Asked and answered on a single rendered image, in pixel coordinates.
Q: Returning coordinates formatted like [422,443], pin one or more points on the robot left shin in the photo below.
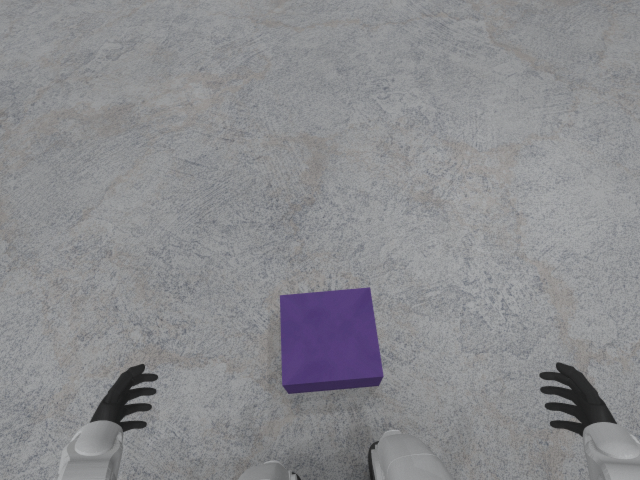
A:
[274,461]

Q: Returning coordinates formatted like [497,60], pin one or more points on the left robot hand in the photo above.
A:
[112,407]

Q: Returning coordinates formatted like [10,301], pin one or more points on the right robot forearm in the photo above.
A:
[612,452]

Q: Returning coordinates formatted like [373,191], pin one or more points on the left robot forearm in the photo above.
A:
[94,453]

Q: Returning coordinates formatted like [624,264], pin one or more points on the right robot thigh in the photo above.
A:
[406,457]

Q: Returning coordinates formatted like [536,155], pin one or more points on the carton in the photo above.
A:
[329,341]

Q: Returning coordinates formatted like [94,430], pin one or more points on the right robot hand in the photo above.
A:
[590,407]

